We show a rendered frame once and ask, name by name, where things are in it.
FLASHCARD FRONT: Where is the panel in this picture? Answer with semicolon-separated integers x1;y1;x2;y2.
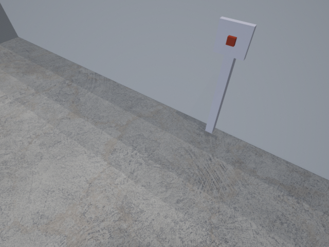
205;16;257;134

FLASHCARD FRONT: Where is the button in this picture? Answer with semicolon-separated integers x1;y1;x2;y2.
226;35;237;47

